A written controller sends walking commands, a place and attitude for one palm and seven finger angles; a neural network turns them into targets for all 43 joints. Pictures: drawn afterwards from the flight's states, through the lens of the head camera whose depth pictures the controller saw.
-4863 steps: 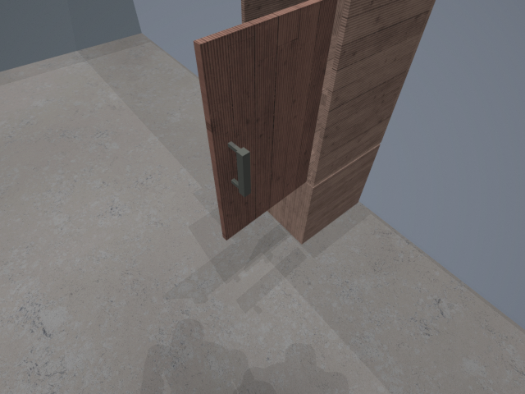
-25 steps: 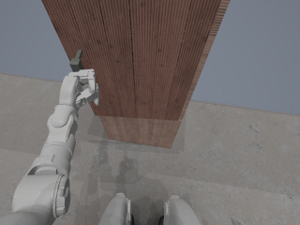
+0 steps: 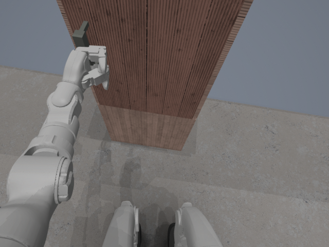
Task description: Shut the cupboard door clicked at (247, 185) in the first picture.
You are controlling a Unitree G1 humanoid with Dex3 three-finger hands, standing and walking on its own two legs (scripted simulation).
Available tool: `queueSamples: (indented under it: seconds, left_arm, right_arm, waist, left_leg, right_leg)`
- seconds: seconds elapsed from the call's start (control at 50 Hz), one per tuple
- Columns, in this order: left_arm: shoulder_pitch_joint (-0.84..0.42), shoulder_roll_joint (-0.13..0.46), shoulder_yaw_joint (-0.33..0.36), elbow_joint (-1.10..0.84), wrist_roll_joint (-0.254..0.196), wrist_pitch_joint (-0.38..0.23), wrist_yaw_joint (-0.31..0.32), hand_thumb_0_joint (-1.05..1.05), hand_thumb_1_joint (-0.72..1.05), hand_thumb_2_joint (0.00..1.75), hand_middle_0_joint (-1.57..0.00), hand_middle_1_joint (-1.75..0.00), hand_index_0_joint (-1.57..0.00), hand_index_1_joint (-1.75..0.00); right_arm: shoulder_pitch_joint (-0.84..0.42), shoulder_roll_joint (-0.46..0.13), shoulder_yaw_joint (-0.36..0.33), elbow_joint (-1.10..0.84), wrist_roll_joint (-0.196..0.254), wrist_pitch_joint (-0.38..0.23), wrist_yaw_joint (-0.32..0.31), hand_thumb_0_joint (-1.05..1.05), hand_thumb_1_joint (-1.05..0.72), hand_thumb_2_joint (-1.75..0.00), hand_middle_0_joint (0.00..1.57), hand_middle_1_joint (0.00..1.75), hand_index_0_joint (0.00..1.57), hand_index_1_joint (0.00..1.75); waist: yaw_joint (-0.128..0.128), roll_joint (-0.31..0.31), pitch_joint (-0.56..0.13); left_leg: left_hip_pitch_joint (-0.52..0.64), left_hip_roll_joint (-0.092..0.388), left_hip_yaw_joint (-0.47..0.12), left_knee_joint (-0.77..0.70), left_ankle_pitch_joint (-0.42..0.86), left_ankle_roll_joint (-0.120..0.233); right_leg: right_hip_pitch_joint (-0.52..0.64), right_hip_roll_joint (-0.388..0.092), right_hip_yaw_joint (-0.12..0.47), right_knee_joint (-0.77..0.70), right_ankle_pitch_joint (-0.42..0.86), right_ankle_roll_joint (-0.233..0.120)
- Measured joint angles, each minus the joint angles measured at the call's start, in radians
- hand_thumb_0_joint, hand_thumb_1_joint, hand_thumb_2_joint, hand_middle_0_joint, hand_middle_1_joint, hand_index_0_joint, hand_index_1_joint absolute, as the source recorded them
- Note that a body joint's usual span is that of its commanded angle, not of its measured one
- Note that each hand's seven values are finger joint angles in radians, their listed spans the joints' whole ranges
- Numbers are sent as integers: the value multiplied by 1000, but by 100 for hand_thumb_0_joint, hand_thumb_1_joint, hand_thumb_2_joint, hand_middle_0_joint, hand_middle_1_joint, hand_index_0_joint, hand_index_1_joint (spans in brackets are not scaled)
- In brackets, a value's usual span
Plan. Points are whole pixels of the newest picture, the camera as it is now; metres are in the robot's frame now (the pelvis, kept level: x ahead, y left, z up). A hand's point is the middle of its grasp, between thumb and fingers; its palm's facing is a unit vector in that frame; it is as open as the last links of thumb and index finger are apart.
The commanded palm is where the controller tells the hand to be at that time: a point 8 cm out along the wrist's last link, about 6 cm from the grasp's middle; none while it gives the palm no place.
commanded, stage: push the door shut along its arc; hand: left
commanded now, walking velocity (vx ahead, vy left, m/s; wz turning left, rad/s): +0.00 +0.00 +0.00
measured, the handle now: (89, 51) +0.58 +0.17 +0.07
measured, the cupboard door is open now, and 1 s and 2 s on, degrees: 0 0 0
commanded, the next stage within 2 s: pull the fist back off the door in 0.02 s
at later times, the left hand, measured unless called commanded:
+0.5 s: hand (125, 62) +0.53 +0.08 +0.08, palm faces +0.01 -1.00 -0.01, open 3.1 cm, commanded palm +0.49 +0.14 +0.07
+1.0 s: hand (115, 98) +0.43 +0.10 +0.07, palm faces -0.03 -1.00 -0.01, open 3.1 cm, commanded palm +0.42 +0.15 +0.07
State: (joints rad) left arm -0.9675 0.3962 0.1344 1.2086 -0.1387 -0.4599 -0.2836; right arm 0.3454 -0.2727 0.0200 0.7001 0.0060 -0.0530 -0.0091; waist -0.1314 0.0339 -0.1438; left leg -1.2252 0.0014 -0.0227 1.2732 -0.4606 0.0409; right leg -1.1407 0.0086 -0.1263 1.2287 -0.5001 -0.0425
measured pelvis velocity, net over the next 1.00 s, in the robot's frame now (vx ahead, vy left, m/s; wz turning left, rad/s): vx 0.05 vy -0.01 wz -0.02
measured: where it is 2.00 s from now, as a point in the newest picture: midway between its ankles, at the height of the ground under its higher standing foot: outside the picture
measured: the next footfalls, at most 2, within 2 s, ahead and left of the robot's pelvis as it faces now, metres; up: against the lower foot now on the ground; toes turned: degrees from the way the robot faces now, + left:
none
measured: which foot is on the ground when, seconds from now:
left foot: down 0.00-1.00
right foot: down 0.00-1.00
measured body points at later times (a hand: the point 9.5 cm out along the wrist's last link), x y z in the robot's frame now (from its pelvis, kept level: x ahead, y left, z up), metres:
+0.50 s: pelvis +0.00 +0.00 +0.00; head +0.13 +0.00 +0.43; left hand +0.53 +0.14 +0.08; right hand -0.01 -0.26 -0.11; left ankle +0.07 +0.09 -0.62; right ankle +0.04 -0.10 -0.62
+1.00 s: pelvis +0.05 -0.01 +0.04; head +0.14 -0.01 +0.48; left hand +0.43 +0.15 +0.08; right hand +0.18 -0.28 -0.07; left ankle +0.07 +0.09 -0.62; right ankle +0.04 -0.10 -0.62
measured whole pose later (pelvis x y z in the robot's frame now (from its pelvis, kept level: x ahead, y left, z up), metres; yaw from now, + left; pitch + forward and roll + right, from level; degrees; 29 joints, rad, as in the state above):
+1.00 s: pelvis +0.05 -0.01 +0.04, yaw -1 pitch +19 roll -1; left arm -0.35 0.14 0.07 0.66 -0.12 -0.50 -0.03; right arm 0.23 -0.26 -0.04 0.59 0.00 0.02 0.02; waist -0.04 0.02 -0.16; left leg -0.95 0.01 0.02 1.11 -0.50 0.02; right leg -0.90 0.03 -0.07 1.09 -0.53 -0.05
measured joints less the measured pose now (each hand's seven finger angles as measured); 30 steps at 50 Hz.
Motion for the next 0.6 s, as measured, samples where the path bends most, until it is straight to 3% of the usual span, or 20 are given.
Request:
queueSamples:
  seconds: [0.16, 0.22, 0.26, 0.3, 0.36, 0.46, 0.52, 0.6]
  left_arm:
    - [-58, 10, -28, 16, -1, 32, 29, 2, 90, 90, -133, -150, -130, -150]
    - [-67, -61, 3, 12, 13, 33, 212, 2, 90, 90, -133, -150, -132, -150]
    - [-71, -91, 33, 20, 41, 23, 324, 2, 90, 90, -133, -150, -133, -150]
    - [-75, -93, 38, 35, 87, 11, 384, 2, 90, 90, -132, -150, -132, -150]
    - [-88, -76, 47, 63, 145, -6, 384, 2, 90, 91, -131, -150, -131, -150]
    - [-69, -54, 156, 66, 136, -5, 342, 2, 90, 90, -131, -150, -131, -150]
    - [13, -50, 193, -3, 125, -15, 322, 2, 90, 90, -130, -150, -130, -150]
    - [148, -85, 168, -124, 91, -33, 284, 2, 90, 90, -130, -150, -130, -150]
  right_arm:
    - [-16, -4, 9, 11, -8, -44, -14, 1, -91, -89, 21, 30, 20, 30]
    - [-13, -2, 3, 14, -32, -55, -4, 1, -91, -89, 20, 30, 20, 30]
    - [-18, 1, 3, 12, -48, -56, 15, 1, -91, -89, 20, 30, 20, 30]
    - [-19, 6, 3, 4, -61, -54, 35, 1, -91, -89, 20, 30, 20, 30]
    - [-17, 11, 8, -11, -67, -42, 53, 1, -91, -89, 20, 30, 20, 30]
    - [17, 13, 13, -44, -58, -6, 58, 1, -91, -89, 20, 30, 20, 30]
    - [51, 16, 4, -62, -49, 21, 60, 1, -91, -89, 20, 30, 20, 30]
    - [82, 27, -8, -60, -35, 55, 64, 1, -91, -89, 20, 30, 20, 30]
  waist:
    - [-13, -5, 6]
    - [-12, -7, -2]
    - [-24, -8, -7]
    - [-41, -5, -11]
    - [-68, 2, -9]
    - [-88, 15, -8]
    - [-76, 23, -5]
    - [-41, 22, 1]
  left_leg:
    - [-41, -4, -10, 14, 20, 1]
    - [-51, -8, -6, 8, 28, -1]
    - [-53, -9, -2, 3, 34, 1]
    - [-54, -7, 1, 1, 37, 2]
    - [-50, 2, 10, 0, 33, 2]
    - [-26, 26, 36, -9, 14, 3]
    - [7, 37, 57, -27, 2, 2]
    - [68, 39, 75, -67, -9, 0]
  right_leg:
    - [-34, -4, -11, 9, 19, 2]
    - [-46, -9, -7, 9, 26, 5]
    - [-52, -10, -3, 8, 30, 6]
    - [-56, -8, 1, 8, 33, 5]
    - [-57, 1, 10, 7, 34, 3]
    - [-51, 24, 39, -1, 31, 3]
    - [-31, 35, 61, -14, 26, 4]
    - [19, 39, 81, -43, 16, 5]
